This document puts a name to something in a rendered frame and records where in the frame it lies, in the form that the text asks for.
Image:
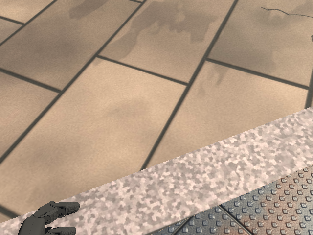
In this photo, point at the left robot hand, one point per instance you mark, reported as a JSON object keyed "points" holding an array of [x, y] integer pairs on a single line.
{"points": [[35, 225]]}

